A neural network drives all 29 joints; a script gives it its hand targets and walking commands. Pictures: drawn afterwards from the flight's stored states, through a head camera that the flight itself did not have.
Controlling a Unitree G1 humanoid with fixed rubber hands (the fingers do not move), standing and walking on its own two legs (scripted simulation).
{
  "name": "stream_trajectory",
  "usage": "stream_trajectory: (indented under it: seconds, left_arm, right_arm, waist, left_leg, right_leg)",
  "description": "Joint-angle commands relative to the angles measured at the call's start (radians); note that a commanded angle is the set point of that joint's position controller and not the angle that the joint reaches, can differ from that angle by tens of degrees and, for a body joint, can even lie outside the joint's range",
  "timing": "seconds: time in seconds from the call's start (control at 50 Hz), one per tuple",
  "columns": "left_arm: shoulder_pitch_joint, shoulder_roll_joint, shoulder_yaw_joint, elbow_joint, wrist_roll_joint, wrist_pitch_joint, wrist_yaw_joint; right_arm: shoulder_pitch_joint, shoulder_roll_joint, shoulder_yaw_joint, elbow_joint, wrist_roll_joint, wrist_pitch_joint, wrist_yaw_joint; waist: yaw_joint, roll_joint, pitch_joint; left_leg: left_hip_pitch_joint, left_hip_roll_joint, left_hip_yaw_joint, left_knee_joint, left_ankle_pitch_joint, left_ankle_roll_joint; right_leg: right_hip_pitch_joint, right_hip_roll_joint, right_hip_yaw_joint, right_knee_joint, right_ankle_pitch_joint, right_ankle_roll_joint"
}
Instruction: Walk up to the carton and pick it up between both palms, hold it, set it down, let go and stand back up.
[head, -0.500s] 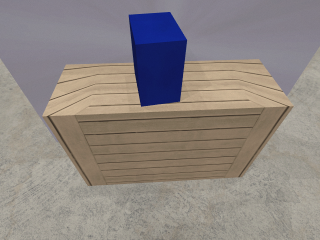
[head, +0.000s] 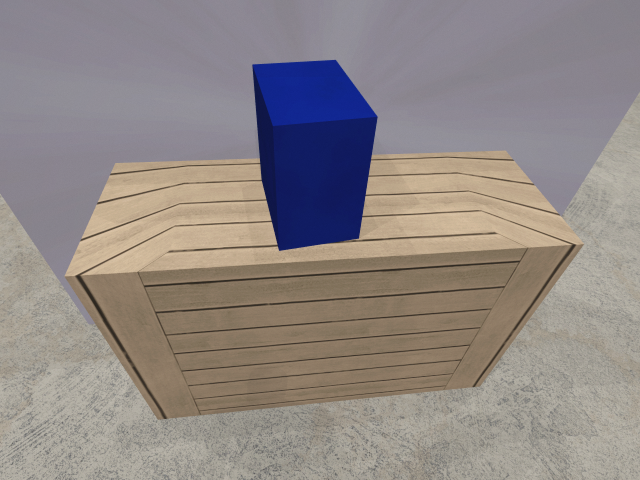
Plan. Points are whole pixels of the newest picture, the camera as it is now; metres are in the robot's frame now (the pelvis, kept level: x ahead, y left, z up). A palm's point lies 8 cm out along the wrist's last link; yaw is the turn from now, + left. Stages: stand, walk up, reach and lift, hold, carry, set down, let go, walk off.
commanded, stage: walk up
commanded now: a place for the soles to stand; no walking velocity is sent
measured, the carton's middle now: (307, 154) +0.70 +0.04 +0.05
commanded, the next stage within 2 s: none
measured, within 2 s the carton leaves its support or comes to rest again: neither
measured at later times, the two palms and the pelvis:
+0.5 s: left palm (151, 460) +0.20 +0.24 -0.13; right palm (518, 465) +0.20 -0.27 -0.12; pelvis +0.15 -0.01 -0.01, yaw +5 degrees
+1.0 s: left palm (154, 406) +0.28 +0.26 -0.14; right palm (474, 378) +0.32 -0.24 -0.11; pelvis +0.22 +0.00 -0.01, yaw +4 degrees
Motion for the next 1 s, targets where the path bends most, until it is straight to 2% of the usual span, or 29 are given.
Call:
stream_trajectory:
  seconds: [0.0, 0.02, 0.1, 0.14, 0.18, 0.22, 0.24, 0.26, 0.28, 0.3, 0.32, 0.34, 0.42, 0.44, 0.48, 0.54, 0.58, 0.6, 0.62, 0.64, 0.66, 0.68, 0.7, 0.76, 0.82, 0.9, 0.94, 0.96, 0.98]
  left_arm:
    - [-0.177, 0.030, -0.011, -0.158, -0.004, -0.054, -0.007]
    - [-0.158, 0.020, -0.015, -0.166, 0.000, -0.052, -0.011]
    - [-0.227, -0.005, -0.033, -0.209, -0.010, -0.041, -0.020]
    - [-0.232, -0.002, -0.034, -0.216, -0.010, -0.045, -0.021]
    - [-0.169, 0.010, -0.016, -0.193, 0.004, -0.048, -0.018]
    - [-0.036, 0.053, 0.005, -0.145, 0.019, -0.048, -0.006]
    - [0.067, 0.092, 0.025, -0.127, 0.027, -0.049, 0.004]
    - [0.141, 0.148, 0.045, -0.134, 0.031, -0.044, 0.016]
    - [0.162, 0.199, 0.056, -0.168, 0.000, -0.037, 0.028]
    - [0.066, 0.214, 0.062, -0.193, -0.047, -0.025, 0.041]
    - [-0.026, 0.194, 0.054, -0.220, -0.072, -0.022, 0.050]
    - [-0.080, 0.176, 0.043, -0.228, -0.081, -0.023, 0.050]
    - [-0.132, 0.122, 0.021, -0.201, -0.042, -0.058, 0.027]
    - [-0.114, 0.114, 0.018, -0.202, -0.038, -0.064, 0.026]
    - [-0.127, 0.132, 0.025, -0.175, -0.031, -0.066, 0.026]
    - [-0.225, 0.106, 0.006, -0.179, -0.019, -0.040, 0.023]
    - [-0.214, 0.088, -0.014, -0.169, -0.014, -0.012, 0.015]
    - [-0.174, 0.081, -0.027, -0.163, -0.018, 0.002, 0.010]
    - [-0.110, 0.059, -0.041, -0.147, -0.023, 0.011, 0.007]
    - [-0.066, 0.036, -0.057, -0.148, -0.036, 0.024, 0.003]
    - [-0.069, 0.087, -0.038, -0.149, -0.047, 0.050, 0.002]
    - [-0.081, 0.125, -0.032, -0.152, -0.042, 0.068, 0.000]
    - [-0.083, 0.123, -0.028, -0.145, -0.039, 0.069, -0.004]
    - [-0.054, 0.126, -0.023, -0.133, -0.022, 0.043, 0.003]
    - [-0.051, 0.122, -0.018, -0.132, -0.022, 0.026, 0.008]
    - [-0.086, 0.052, -0.024, -0.158, -0.034, 0.025, 0.005]
    - [-0.038, 0.059, -0.020, -0.135, -0.043, 0.010, 0.004]
    - [-0.048, 0.089, -0.013, -0.141, -0.040, 0.005, 0.002]
    - [-0.071, 0.126, -0.002, -0.154, -0.040, 0.004, 0.004]
  right_arm:
    - [0.188, -0.114, -0.009, -0.007, -0.006, -0.015, -0.015]
    - [0.170, -0.114, -0.008, -0.013, -0.006, -0.015, -0.010]
    - [0.094, -0.118, 0.000, -0.044, -0.003, -0.020, -0.004]
    - [0.066, -0.134, 0.000, -0.059, -0.005, -0.022, -0.001]
    - [0.100, -0.147, 0.001, -0.057, -0.014, -0.016, 0.001]
    - [0.135, -0.158, 0.004, -0.053, -0.006, -0.006, 0.004]
    - [0.185, -0.141, 0.012, -0.054, -0.002, 0.001, 0.005]
    - [0.250, -0.090, 0.024, -0.055, 0.003, 0.010, 0.010]
    - [0.292, -0.080, 0.026, -0.093, 0.008, 0.027, 0.016]
    - [0.271, -0.138, 0.017, -0.119, 0.016, 0.051, 0.009]
    - [0.188, -0.150, 0.006, -0.135, 0.003, 0.054, 0.015]
    - [0.128, -0.144, 0.006, -0.159, -0.002, 0.051, 0.022]
    - [0.116, -0.087, 0.010, -0.174, -0.009, 0.038, 0.037]
    - [0.111, -0.090, 0.006, -0.177, -0.008, 0.038, 0.040]
    - [0.108, -0.061, 0.006, -0.185, -0.006, 0.039, 0.041]
    - [0.097, -0.036, 0.006, -0.185, 0.018, 0.026, 0.033]
    - [0.125, -0.047, 0.001, -0.163, 0.019, 0.020, 0.017]
    - [0.098, -0.077, -0.006, -0.184, 0.015, 0.023, 0.006]
    - [0.074, -0.100, -0.013, -0.205, 0.011, 0.027, -0.003]
    - [0.040, -0.159, -0.019, -0.246, 0.016, 0.027, -0.012]
    - [-0.002, -0.212, -0.027, -0.262, 0.039, 0.036, -0.027]
    - [-0.043, -0.234, -0.028, -0.247, 0.052, 0.042, -0.037]
    - [-0.071, -0.228, -0.020, -0.243, 0.053, 0.044, -0.042]
    - [-0.096, -0.226, -0.012, -0.238, 0.026, 0.029, -0.047]
    - [-0.101, -0.199, -0.012, -0.236, 0.016, 0.022, -0.043]
    - [-0.165, -0.194, -0.012, -0.233, 0.009, 0.047, -0.035]
    - [-0.208, -0.170, 0.000, -0.227, 0.008, 0.059, -0.022]
    - [-0.183, -0.154, 0.008, -0.228, 0.009, 0.059, -0.015]
    - [-0.142, -0.109, 0.028, -0.227, 0.017, 0.060, -0.008]
  waist:
    - [-0.056, 0.151, 0.256]
    - [-0.042, 0.153, 0.218]
    - [0.002, 0.161, 0.221]
    - [0.016, 0.156, 0.200]
    - [0.033, 0.142, 0.162]
    - [0.087, 0.058, 0.080]
    - [0.116, -0.013, 0.003]
    - [0.131, -0.123, -0.102]
    - [0.121, -0.178, -0.166]
    - [0.104, -0.118, -0.088]
    - [0.086, -0.091, 0.013]
    - [0.081, -0.066, 0.078]
    - [0.010, -0.005, 0.131]
    - [0.006, 0.023, 0.126]
    - [-0.007, -0.056, 0.122]
    - [-0.050, -0.064, 0.124]
    - [-0.072, -0.012, 0.073]
    - [-0.052, 0.034, 0.079]
    - [-0.045, 0.125, 0.055]
    - [-0.026, 0.241, 0.069]
    - [-0.025, 0.172, 0.125]
    - [-0.009, 0.141, 0.199]
    - [0.002, 0.155, 0.245]
    - [0.010, 0.233, 0.132]
    - [-0.002, 0.225, -0.058]
    - [0.011, 0.215, -0.084]
    - [0.048, 0.138, -0.082]
    - [0.043, 0.098, -0.108]
    - [0.024, -0.052, -0.123]
  left_leg:
    - [0.198, 0.303, -0.351, -0.318, 0.735, 0.076]
    - [0.182, 0.261, -0.257, -0.292, 0.810, 0.066]
    - [-0.009, 0.203, -0.167, -0.313, 0.727, 0.094]
    - [-0.086, 0.177, -0.112, -0.299, 0.660, 0.073]
    - [-0.132, 0.186, -0.122, -0.241, 0.563, 0.069]
    - [-0.196, 0.182, -0.134, -0.029, 0.540, 0.047]
    - [-0.228, 0.138, -0.099, 0.194, 0.469, 0.034]
    - [-0.301, 0.052, -0.029, 0.483, 0.261, 0.022]
    - [-0.387, -0.070, -0.059, 0.701, -0.197, -0.019]
    - [-0.450, -0.002, -0.136, 0.784, -0.156, -0.028]
    - [-0.469, 0.030, -0.153, 0.819, -0.099, -0.035]
    - [-0.446, 0.050, -0.166, 0.802, -0.094, -0.042]
    - [-0.301, 0.074, -0.170, 0.593, -0.097, -0.049]
    - [-0.310, 0.069, -0.171, 0.558, -0.084, -0.049]
    - [-0.300, 0.085, -0.147, 0.434, -0.068, -0.059]
    - [-0.123, 0.060, -0.078, 0.141, 0.163, -0.059]
    - [0.035, -0.001, -0.016, 0.038, 0.341, -0.042]
    - [0.064, 0.007, -0.057, 0.039, 0.346, -0.048]
    - [0.037, 0.066, -0.158, -0.041, 0.289, -0.038]
    - [-0.094, 0.275, -0.460, -0.203, 0.121, 0.020]
    - [-0.328, 0.377, -0.698, -0.401, -0.143, 0.131]
    - [-0.441, 0.403, -0.763, -0.472, -0.365, 0.186]
    - [-0.435, 0.392, -0.729, -0.489, -0.411, 0.181]
    - [-0.255, 0.372, -0.608, -0.336, 0.060, 0.173]
    - [-0.115, 0.325, -0.462, -0.232, 0.360, 0.134]
    - [-0.166, 0.262, -0.294, -0.150, 0.407, 0.093]
    - [-0.230, 0.197, -0.216, -0.035, 0.420, 0.044]
    - [-0.256, 0.175, -0.180, 0.026, 0.422, 0.019]
    - [-0.303, 0.126, -0.126, 0.100, 0.288, -0.024]
  right_leg:
    - [-0.442, -0.041, 0.017, 0.079, 0.094, -0.002]
    - [-0.403, -0.042, -0.011, 0.068, 0.138, -0.006]
    - [-0.227, -0.032, -0.080, -0.140, 0.294, -0.009]
    - [-0.068, -0.022, -0.117, -0.278, 0.445, -0.033]
    - [0.092, 0.009, -0.140, -0.338, 0.503, -0.058]
    - [0.322, 0.007, -0.107, -0.360, 0.496, -0.089]
    - [0.459, -0.013, -0.054, -0.383, 0.409, -0.109]
    - [0.546, -0.155, 0.143, -0.425, 0.183, -0.156]
    - [0.532, -0.407, 0.620, -0.629, -0.087, -0.232]
    - [0.425, -0.471, 0.755, -0.775, -0.382, -0.306]
    - [0.276, -0.466, 0.726, -0.843, -0.427, -0.299]
    - [0.171, -0.429, 0.572, -0.853, -0.328, -0.274]
    - [-0.047, -0.355, 0.268, -0.799, -0.097, -0.230]
    - [-0.033, -0.346, 0.280, -0.799, -0.108, -0.229]
    - [-0.063, -0.336, 0.183, -0.782, -0.084, -0.230]
    - [-0.149, -0.220, -0.042, -0.639, 0.060, -0.166]
    - [-0.219, -0.172, -0.088, -0.459, 0.053, -0.126]
    - [-0.258, -0.151, -0.088, -0.377, 0.046, -0.099]
    - [-0.243, -0.135, -0.096, -0.312, 0.012, -0.062]
    - [-0.205, -0.076, -0.123, -0.181, -0.113, -0.011]
    - [-0.113, -0.045, -0.069, -0.050, -0.229, 0.009]
    - [-0.102, -0.083, -0.033, 0.029, -0.190, 0.021]
    - [-0.145, -0.087, -0.018, 0.032, -0.150, 0.023]
    - [-0.153, -0.097, 0.002, -0.033, -0.056, 0.022]
    - [-0.073, -0.077, -0.017, -0.065, -0.017, 0.020]
    - [0.051, -0.039, -0.066, -0.276, 0.081, 0.018]
    - [0.191, -0.027, -0.086, -0.486, 0.331, -0.004]
    - [0.236, -0.065, -0.036, -0.490, 0.385, -0.027]
    - [0.232, -0.182, 0.119, -0.541, 0.394, -0.056]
